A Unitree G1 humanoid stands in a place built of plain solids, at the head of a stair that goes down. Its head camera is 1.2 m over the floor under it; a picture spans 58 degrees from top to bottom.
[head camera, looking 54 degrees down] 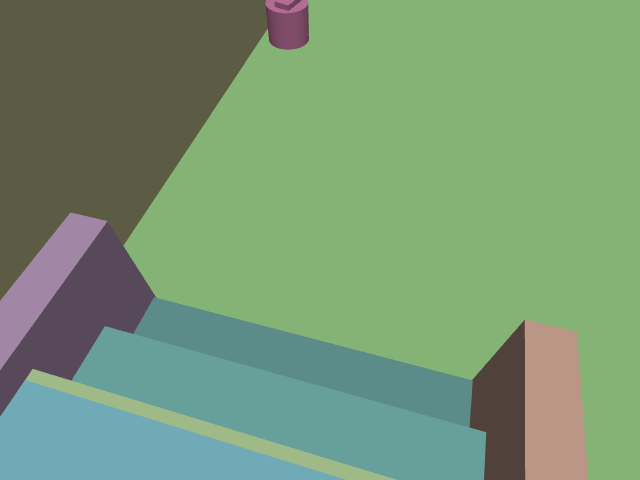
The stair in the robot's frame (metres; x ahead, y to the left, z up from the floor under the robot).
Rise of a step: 0.20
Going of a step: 0.23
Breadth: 1.30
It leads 15 degrees to the right of straight ahead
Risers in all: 3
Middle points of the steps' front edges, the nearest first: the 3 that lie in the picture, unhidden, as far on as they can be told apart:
0.25 0.18 0.00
0.47 0.12 -0.19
0.69 0.06 -0.39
